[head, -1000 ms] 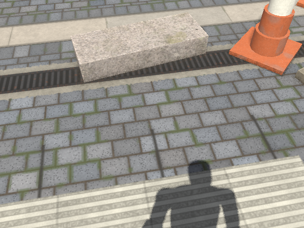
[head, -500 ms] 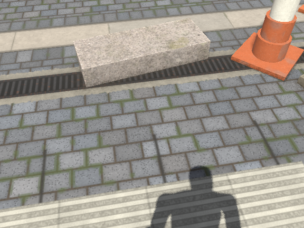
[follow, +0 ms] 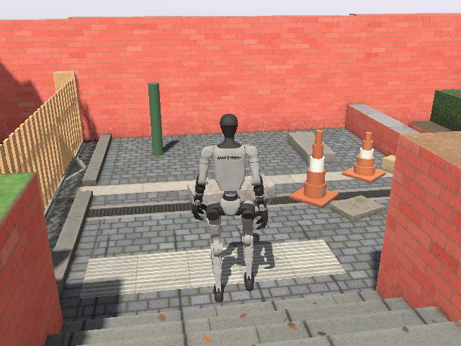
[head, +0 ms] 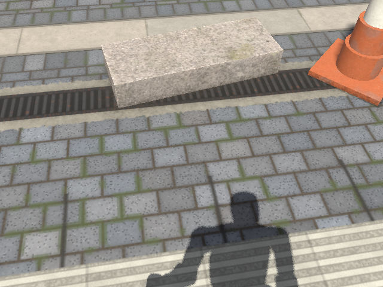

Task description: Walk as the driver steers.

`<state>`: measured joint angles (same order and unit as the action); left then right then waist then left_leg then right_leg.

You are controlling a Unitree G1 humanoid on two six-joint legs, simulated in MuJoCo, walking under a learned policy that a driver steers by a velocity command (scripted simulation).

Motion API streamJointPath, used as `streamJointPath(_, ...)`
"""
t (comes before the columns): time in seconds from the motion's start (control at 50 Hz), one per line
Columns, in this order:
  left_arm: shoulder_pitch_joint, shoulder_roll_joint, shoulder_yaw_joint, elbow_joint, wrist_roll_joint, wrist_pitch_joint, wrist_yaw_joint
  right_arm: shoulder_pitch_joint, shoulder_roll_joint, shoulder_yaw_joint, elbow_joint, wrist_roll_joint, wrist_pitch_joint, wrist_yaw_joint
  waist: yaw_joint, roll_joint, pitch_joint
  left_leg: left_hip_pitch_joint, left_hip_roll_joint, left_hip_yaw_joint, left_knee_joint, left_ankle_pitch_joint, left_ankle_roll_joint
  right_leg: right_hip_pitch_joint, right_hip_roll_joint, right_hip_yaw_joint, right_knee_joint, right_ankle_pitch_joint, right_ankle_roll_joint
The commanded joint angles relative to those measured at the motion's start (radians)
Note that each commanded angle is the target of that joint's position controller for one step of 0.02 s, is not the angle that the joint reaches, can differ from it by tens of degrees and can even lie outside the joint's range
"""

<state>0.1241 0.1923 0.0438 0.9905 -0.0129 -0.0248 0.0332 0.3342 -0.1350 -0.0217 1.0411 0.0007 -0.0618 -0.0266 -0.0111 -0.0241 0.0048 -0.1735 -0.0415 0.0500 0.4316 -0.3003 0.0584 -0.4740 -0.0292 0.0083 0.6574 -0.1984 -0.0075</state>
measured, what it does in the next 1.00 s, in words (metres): steps on the spot: right foot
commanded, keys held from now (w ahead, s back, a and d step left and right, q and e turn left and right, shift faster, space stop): shift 0.88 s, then w+shift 0.12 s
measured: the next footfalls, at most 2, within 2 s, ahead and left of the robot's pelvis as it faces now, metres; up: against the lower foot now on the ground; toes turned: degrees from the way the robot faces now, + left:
right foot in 0.04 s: +0.11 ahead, -0.13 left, +0.00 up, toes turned -1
right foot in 1.24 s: +0.28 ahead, -0.21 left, +0.00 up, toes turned -6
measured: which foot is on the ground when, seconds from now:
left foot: down 0.00-1.00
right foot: up 0.00-0.02, down 0.04-0.92, up 0.94-1.00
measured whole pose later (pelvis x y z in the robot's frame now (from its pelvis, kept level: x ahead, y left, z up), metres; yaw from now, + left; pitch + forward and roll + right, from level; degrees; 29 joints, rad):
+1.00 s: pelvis +0.04 -0.02 -0.01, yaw -1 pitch -1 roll +0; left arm 0.18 0.20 0.06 1.09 -0.04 -0.01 0.02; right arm 0.43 -0.18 -0.06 1.10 0.02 -0.04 -0.05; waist -0.03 0.02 0.00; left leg -0.05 0.00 0.05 0.46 -0.40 0.06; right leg -0.39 0.00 -0.03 0.80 -0.40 -0.05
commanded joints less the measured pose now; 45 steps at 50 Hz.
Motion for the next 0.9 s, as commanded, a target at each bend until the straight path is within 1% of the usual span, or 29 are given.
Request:
streamJointPath(0.02,0.056,0.056,0.006,-0.009,0.011,0.006,-0.002,0.014,-0.166,-0.035,-0.013,0.022,0.001,-0.007,0.049,0.104,-0.046,-0.013,0.219,-0.129,-0.045,0.642,0.086,0.200,0.012,-0.014,-0.181,0.163,-0.027)
streamJointPath(0.04,0.066,0.091,0.015,0.000,0.020,0.008,0.001,0.043,-0.165,-0.040,-0.003,0.019,0.002,-0.004,0.040,0.061,-0.046,-0.029,0.188,-0.126,-0.032,0.509,0.063,0.262,-0.012,0.017,-0.199,0.319,-0.044)
streamJointPath(0.06,0.085,0.135,0.025,0.007,0.020,0.011,0.005,0.080,-0.155,-0.044,0.002,0.002,0.001,-0.001,0.012,0.003,-0.063,-0.068,0.131,-0.098,-0.012,0.346,0.040,0.344,-0.051,0.050,-0.172,0.508,-0.065)
streamJointPath(0.08,0.060,0.152,0.032,0.012,0.008,0.015,0.005,0.189,-0.101,-0.038,0.033,-0.003,0.005,0.002,-0.048,-0.068,-0.084,-0.129,0.084,-0.076,-0.033,0.232,0.008,0.425,-0.069,0.060,-0.108,0.511,-0.114)
streamJointPath(0.1,0.038,0.109,0.029,0.007,-0.009,0.019,0.002,0.163,-0.089,-0.032,0.039,0.000,0.011,0.001,-0.019,-0.050,-0.061,-0.126,0.064,-0.051,-0.033,0.171,-0.008,0.396,-0.052,0.059,-0.107,0.419,-0.117)
streamJointPath(0.12,0.028,0.083,0.025,0.010,-0.011,0.021,0.001,0.120,-0.096,-0.034,0.032,0.008,0.019,-0.001,-0.005,-0.028,-0.035,-0.137,0.054,-0.040,-0.029,0.142,-0.017,0.375,-0.039,0.059,-0.114,0.366,-0.106)
streamJointPath(0.14,0.010,0.080,0.024,0.007,-0.005,0.020,0.000,0.095,-0.098,-0.033,0.025,0.010,0.027,-0.006,-0.004,-0.011,-0.024,-0.134,0.055,-0.034,-0.022,0.153,-0.024,0.357,-0.034,0.060,-0.117,0.367,-0.097)
streamJointPath(0.16,0.001,0.077,0.024,0.006,-0.001,0.016,-0.001,0.086,-0.108,-0.035,0.023,0.006,0.034,-0.009,-0.002,-0.004,-0.024,-0.126,0.056,-0.034,-0.016,0.180,-0.025,0.354,-0.032,0.058,-0.116,0.379,-0.093)
streamJointPath(0.2,-0.001,0.083,0.027,0.015,0.001,0.011,-0.002,0.088,-0.112,-0.035,0.025,0.001,0.041,-0.009,-0.004,-0.007,-0.035,-0.095,0.064,-0.039,-0.009,0.225,-0.025,0.357,-0.028,0.054,-0.111,0.416,-0.090)
streamJointPath(0.26,-0.012,0.087,0.028,0.024,-0.002,0.010,-0.003,0.086,-0.117,-0.035,0.031,0.002,0.044,-0.010,-0.004,0.012,-0.042,-0.056,0.072,-0.042,0.007,0.281,-0.026,0.352,-0.027,0.053,-0.102,0.443,-0.095)
streamJointPath(0.32,-0.023,0.090,0.029,0.030,-0.004,0.015,-0.003,0.089,-0.113,-0.032,0.041,0.002,0.048,-0.011,-0.004,0.026,-0.038,-0.044,0.076,-0.042,0.007,0.287,-0.029,0.353,-0.023,0.048,-0.104,0.430,-0.092)
streamJointPath(0.48,-0.037,0.089,0.029,0.043,-0.003,0.029,-0.001,0.090,-0.108,-0.027,0.057,0.001,0.053,-0.014,-0.001,0.038,0.000,-0.056,0.081,-0.044,-0.021,0.205,-0.032,0.351,-0.012,0.041,-0.130,0.336,-0.076)
streamJointPath(0.64,-0.036,0.086,0.026,0.055,0.001,0.035,0.004,0.095,-0.104,-0.024,0.062,0.000,0.051,-0.016,0.003,0.036,0.039,-0.087,0.084,-0.048,-0.054,0.096,-0.030,0.344,-0.005,0.038,-0.157,0.246,-0.061)
streamJointPath(0.72,-0.028,0.086,0.024,0.060,0.003,0.038,0.005,0.099,-0.102,-0.023,0.064,-0.001,0.049,-0.016,0.007,0.032,0.051,-0.105,0.084,-0.049,-0.072,0.049,-0.030,0.348,-0.004,0.040,-0.170,0.216,-0.052)
streamJointPath(0.88,-0.006,0.087,0.021,0.070,0.005,0.036,0.008,0.113,-0.098,-0.020,0.063,-0.002,0.045,-0.016,0.008,0.034,0.059,-0.115,0.084,-0.051,-0.090,0.015,-0.026,0.341,-0.003,0.042,-0.184,0.189,-0.047)
streamJointPath(0.9,0.021,0.085,0.024,0.083,0.001,0.038,0.008,0.149,-0.121,-0.031,0.075,0.007,0.049,-0.019,-0.001,0.061,0.026,-0.091,0.087,-0.065,-0.113,-0.184,0.004,0.325,0.042,-0.008,-0.137,-0.060,-0.048)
